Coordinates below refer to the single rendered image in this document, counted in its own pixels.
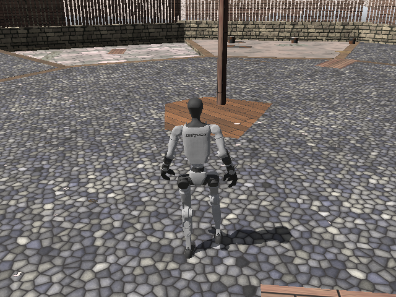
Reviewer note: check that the robot left upper arm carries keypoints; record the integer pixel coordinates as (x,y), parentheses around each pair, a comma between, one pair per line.
(177,131)

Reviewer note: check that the robot left forearm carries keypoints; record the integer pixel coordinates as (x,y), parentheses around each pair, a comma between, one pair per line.
(166,163)

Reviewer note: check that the robot right forearm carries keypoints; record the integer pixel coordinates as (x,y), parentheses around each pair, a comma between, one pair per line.
(228,164)

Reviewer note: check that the robot right upper arm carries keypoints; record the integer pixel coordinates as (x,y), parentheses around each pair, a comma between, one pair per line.
(215,129)

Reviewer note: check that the robot left hand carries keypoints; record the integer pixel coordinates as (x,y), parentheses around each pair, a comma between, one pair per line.
(164,176)

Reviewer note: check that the right robot foot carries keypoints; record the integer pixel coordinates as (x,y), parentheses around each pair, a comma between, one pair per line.
(218,239)

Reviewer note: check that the robot head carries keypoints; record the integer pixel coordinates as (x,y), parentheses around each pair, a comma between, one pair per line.
(195,106)

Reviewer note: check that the robot right hand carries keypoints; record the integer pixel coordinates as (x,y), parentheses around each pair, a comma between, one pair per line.
(231,177)

